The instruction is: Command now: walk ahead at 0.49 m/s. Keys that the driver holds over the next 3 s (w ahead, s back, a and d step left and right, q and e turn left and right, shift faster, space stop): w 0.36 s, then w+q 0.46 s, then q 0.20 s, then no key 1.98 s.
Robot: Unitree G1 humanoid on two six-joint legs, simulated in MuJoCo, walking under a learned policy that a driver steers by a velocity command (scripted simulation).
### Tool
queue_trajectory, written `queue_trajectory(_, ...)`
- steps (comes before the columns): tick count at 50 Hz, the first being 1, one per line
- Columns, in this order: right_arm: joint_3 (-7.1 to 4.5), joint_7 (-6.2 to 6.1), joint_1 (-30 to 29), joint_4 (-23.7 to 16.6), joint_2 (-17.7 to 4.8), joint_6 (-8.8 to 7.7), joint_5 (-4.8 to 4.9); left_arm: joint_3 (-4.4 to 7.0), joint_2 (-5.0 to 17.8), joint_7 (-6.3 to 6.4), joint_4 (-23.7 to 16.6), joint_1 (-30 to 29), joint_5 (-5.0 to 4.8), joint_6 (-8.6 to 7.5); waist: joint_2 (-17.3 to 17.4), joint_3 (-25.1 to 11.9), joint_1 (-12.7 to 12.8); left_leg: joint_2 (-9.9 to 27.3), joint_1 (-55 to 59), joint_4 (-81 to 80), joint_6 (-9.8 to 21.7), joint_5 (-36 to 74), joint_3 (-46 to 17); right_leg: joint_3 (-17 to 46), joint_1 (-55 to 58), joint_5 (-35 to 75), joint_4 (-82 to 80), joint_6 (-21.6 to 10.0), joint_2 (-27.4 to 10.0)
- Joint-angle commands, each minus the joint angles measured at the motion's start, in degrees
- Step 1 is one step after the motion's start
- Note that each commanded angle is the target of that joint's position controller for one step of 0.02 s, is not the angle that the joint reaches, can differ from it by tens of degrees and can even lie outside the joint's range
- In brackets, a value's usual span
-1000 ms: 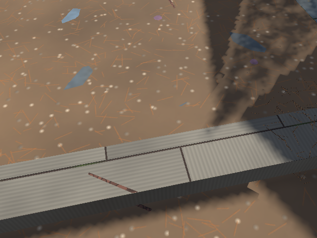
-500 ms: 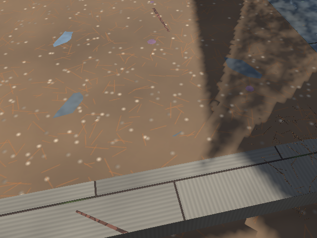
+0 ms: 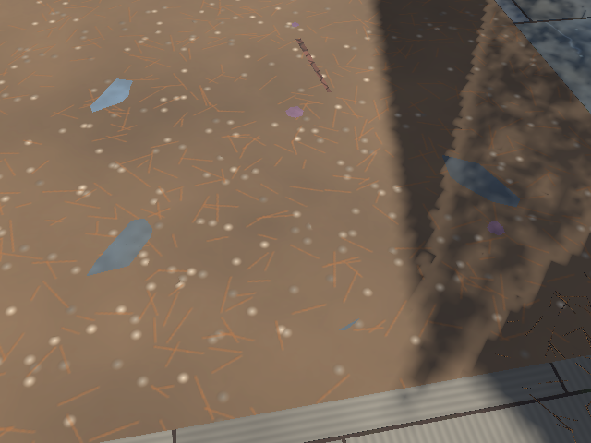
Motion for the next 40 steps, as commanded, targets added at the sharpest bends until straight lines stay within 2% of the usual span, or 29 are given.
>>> queue_trajectory(1, 0.37, 0.48, 2.0, -0.6, -3.0, 0.02, -0.82, 0.84, 1.8, 0.31, -2.2, 4.1, 0.26, 1.10, 7.8, 0.3, 1.9, 15.7, 5.6, -20.6, 8.8, -14.4, -21.8, 1.6, -15.7, 6.0, 8.9, -0.6, -5.5)
queue_trajectory(2, 0.59, 0.42, 3.4, 0.3, -3.2, 0.20, -0.67, 0.56, 0.4, 0.35, -2.2, 4.4, 0.25, 1.79, 7.9, 1.3, 2.3, 15.0, 3.6, -20.7, 8.9, -12.2, -19.0, 0.7, -18.0, 6.6, 11.5, -0.2, -5.5)
queue_trajectory(4, 1.05, -0.22, 5.5, 1.1, -3.9, 0.45, -0.73, 0.42, 0.4, 0.49, -3.9, 1.0, 0.86, 2.36, 6.3, 3.1, 2.3, 14.0, 1.8, -20.8, 9.4, -8.3, -15.4, 0.2, -24.1, 9.9, 11.9, 1.4, -5.9)
queue_trajectory(5, 1.41, -0.44, 8.4, 2.1, -3.4, 0.69, -1.37, 0.06, -0.8, 0.62, -4.3, -0.5, 0.88, 2.61, 6.7, 3.4, 1.5, 14.5, 3.3, -20.1, 10.2, -7.0, -15.4, -0.8, -29.1, 9.9, 16.4, 2.5, -5.6)
queue_trajectory(7, 2.29, -1.14, 13.9, 3.8, -2.1, 1.40, -1.36, -0.98, -3.1, 0.83, -5.9, -3.5, 0.60, 2.82, 6.5, 3.7, 0.0, 16.0, 6.8, -18.5, 11.4, -6.7, -16.1, -1.1, -40.8, 6.8, 28.1, 4.0, -5.4)
queue_trajectory(10, 3.20, -2.23, 20.6, 5.8, -1.6, 2.73, -1.30, -3.39, -6.2, 0.41, -10.4, -10.5, 0.52, 1.52, 5.1, 5.6, -1.8, 18.4, 16.2, -15.5, 10.6, -3.9, -18.1, -0.1, -60.2, 0.6, 42.2, 4.2, -5.4)
queue_trajectory(12, 3.45, -3.18, 21.4, 5.1, -1.9, 3.44, -1.10, -5.20, -6.8, -0.46, -15.2, -17.1, 1.16, 0.03, 3.7, 6.2, -2.5, 15.9, 15.8, -15.3, 8.6, -3.6, -15.4, -2.8, -62.4, 2.0, 34.0, 4.7, -6.2)
queue_trajectory(13, 3.81, -3.94, 21.4, 4.9, -1.7, 3.82, -0.83, -5.87, -6.7, -0.82, -18.2, -19.9, 1.46, -0.50, 3.7, 6.0, -2.1, 15.4, 14.3, -15.9, 7.5, -1.0, -14.4, -3.1, -60.9, 4.2, 28.6, 5.0, -6.9)
queue_trajectory(14, 3.63, -4.45, 19.8, 3.4, -2.8, 3.92, -0.94, -6.16, -5.0, -1.47, -19.4, -20.6, 2.27, -0.74, 1.8, 4.2, -2.0, 13.6, 8.7, -19.3, 7.6, 2.2, -11.1, -7.1, -50.4, 9.3, 16.9, 4.9, -6.9)
queue_trajectory(15, 3.13, -5.06, 21.1, 3.8, -3.9, 3.55, -0.01, -6.91, -6.1, -1.59, -22.2, -24.9, 2.71, -0.76, 3.7, 2.5, -2.8, 16.0, 3.3, -27.7, 8.5, 6.5, -11.8, -7.9, -36.8, 11.1, 8.1, 3.5, -7.3)
queue_trajectory(16, 3.09, -5.14, 21.1, 3.8, -4.0, 3.05, 0.98, -6.51, -4.5, -1.67, -22.4, -25.4, 1.96, -0.48, 2.9, 2.3, -2.8, 15.0, 2.9, -30.8, 8.4, 10.6, -9.2, -10.5, -27.5, 11.4, -0.7, 2.2, -5.9)
queue_trajectory(17, 3.21, -4.80, 19.3, 3.7, -5.4, 2.24, 1.57, -5.84, -3.7, -1.75, -22.5, -22.4, 1.21, -0.69, 6.5, 0.2, 0.5, 14.5, 4.2, -29.6, 7.7, 28.0, -6.3, -12.4, -16.5, 9.9, -7.3, 0.3, -3.1)
queue_trajectory(19, 2.80, -3.96, 21.9, 4.9, -8.7, 2.04, 1.22, -3.34, 0.8, -1.95, -21.7, -14.6, 0.69, -0.94, 14.4, -7.4, 6.1, 14.9, 20.7, -17.2, 6.1, 75.3, -3.9, -15.5, -7.0, 3.1, -12.6, -2.8, 4.4)
queue_trajectory(20, 2.52, -3.47, 20.7, 5.5, -10.4, 3.03, 0.54, -2.21, 3.0, -2.37, -20.9, -8.0, 0.39, -0.58, 18.4, -10.9, 11.0, 15.9, 28.0, -7.8, 4.4, 87.2, -4.2, -13.0, -2.1, 3.6, -20.3, -4.8, 6.2)
queue_trajectory(21, 2.49, -3.25, 17.2, 4.7, -9.8, 3.19, 0.09, -0.82, 6.8, -2.79, -18.8, -0.4, 0.68, -0.03, 19.7, -14.1, 15.0, 15.2, 26.5, 3.6, 3.0, 87.8, -4.7, -4.9, 6.8, 6.6, -24.8, -6.9, 3.5)
queue_trajectory(22, 3.29, -2.80, 20.3, 2.6, -3.3, 2.22, 0.15, 0.97, 12.2, -3.08, -14.5, 8.2, 3.22, 0.40, 1.8, -23.1, 12.2, 7.7, 6.6, 23.6, 1.7, 62.6, -5.4, 21.1, 27.4, 4.0, -33.0, -12.9, -9.8)
queue_trajectory(23, 3.93, -1.12, 22.0, 3.5, 0.7, 0.01, -1.77, 1.17, 15.0, -3.04, -11.7, 14.9, 4.05, 1.30, -15.7, -29.5, 11.0, -4.5, -2.0, 42.6, -0.5, -5.7, -14.4, 45.6, 37.8, 16.5, -49.7, -16.0, -18.6)
queue_trajectory(24, 2.32, 0.72, 22.9, 3.5, 1.4, -1.21, 0.38, 0.08, 9.3, -2.33, -11.0, 11.5, 4.94, 0.87, -11.0, -29.1, 8.5, -6.2, -11.5, 64.1, -1.0, -6.9, -23.8, 54.5, 33.9, 5.0, -58.7, -16.3, -23.9)
queue_trajectory(25, 1.73, 0.75, 13.9, -0.7, 0.1, -0.71, 2.12, -1.00, 4.7, -2.71, -9.8, 5.2, 2.72, 0.51, -4.7, -15.4, 5.8, -2.7, -17.6, 69.5, 0.0, -6.2, -16.6, 43.0, 22.5, -1.5, -58.8, -12.2, -22.4)
queue_trajectory(26, 2.01, 0.32, 5.7, -5.6, 0.5, 0.29, 1.65, -2.48, -0.6, -3.00, -7.7, 1.4, 1.82, 0.07, -0.7, -6.0, 4.5, 1.4, -22.6, 72.6, 1.9, -4.2, -11.9, 31.2, 12.2, -5.5, -56.8, -9.1, -20.4)
queue_trajectory(27, 1.48, -0.50, 3.1, -7.9, -0.4, 1.53, 1.86, -3.08, -3.7, -3.42, -5.7, -1.3, 2.79, -0.66, 1.7, -1.4, 2.2, 4.1, -22.2, 71.8, 3.7, -1.7, -12.2, 20.2, 5.5, -0.3, -56.8, -6.2, -17.7)
queue_trajectory(28, 1.43, -0.69, 6.3, -7.9, 0.3, 2.55, 2.51, -3.23, -5.4, -3.62, -4.1, -3.2, 4.00, -1.08, 0.5, -0.5, -0.9, 4.7, -20.4, 69.7, 5.1, 0.8, -13.1, 12.0, 2.8, 0.6, -56.7, -3.7, -14.5)
queue_trajectory(30, 2.07, -0.98, 8.2, -8.0, 2.1, 3.24, 3.06, -2.62, -5.2, -3.56, -1.4, -2.0, 3.29, -1.59, -0.4, 1.0, -2.4, 4.5, -22.8, 64.5, 6.6, 5.3, -13.6, 0.3, 5.5, 8.2, -58.9, -0.4, -10.3)
queue_trajectory(31, 2.21, -1.26, 8.9, -8.2, 1.9, 3.73, 3.03, -1.99, -3.0, -2.96, -1.8, -1.6, 3.45, -1.74, -0.8, 1.4, -2.6, 4.9, -23.0, 58.4, 5.2, 5.3, -12.7, -2.9, 5.4, 9.8, -61.4, -1.3, -10.3)
queue_trajectory(32, 2.00, -1.44, 7.0, -8.8, 1.0, 4.19, 2.59, -1.73, -2.2, -2.41, -1.2, -1.4, 3.40, -1.72, -0.7, 2.4, -2.8, 5.2, -23.6, 54.0, 4.0, 5.4, -11.7, -5.9, 5.7, 12.6, -63.0, -1.2, -9.3)
queue_trajectory(33, 1.32, -1.25, 5.3, -9.5, -0.9, 4.34, 1.95, -1.74, -1.1, -1.73, -1.6, -1.9, 3.66, -1.92, -2.1, 1.5, -2.5, 5.4, -23.1, 50.4, 3.0, 8.4, -10.5, -7.8, 6.9, 16.8, -65.3, -1.4, -9.1)
queue_trajectory(35, 0.56, -1.13, 1.6, -11.1, -2.6, 4.43, 1.81, -1.38, 1.3, -0.38, -1.6, -2.0, 4.20, -2.26, -3.8, 1.7, -2.0, 5.4, -23.9, 43.1, 0.8, 12.1, -8.7, -11.1, 8.6, 21.5, -67.4, -2.2, -8.5)
queue_trajectory(38, 0.19, -0.46, -3.1, -12.7, -2.4, 4.20, 1.64, -0.38, 5.1, 1.91, -1.7, 1.3, 3.76, -2.17, -2.1, 0.7, 0.3, 6.9, -26.0, 32.2, -1.0, 15.7, -6.5, -11.4, 16.2, 21.1, -68.6, -3.4, -10.9)
queue_trajectory(40, 0.09, 0.40, -7.5, -14.1, -2.1, 3.99, 1.74, 0.24, 6.6, 2.49, -2.1, 3.2, 3.28, -1.73, -1.0, 1.6, 2.5, 7.8, -28.2, 25.1, -1.1, 15.5, -5.0, -11.4, 22.6, 20.9, -69.2, -4.1, -13.6)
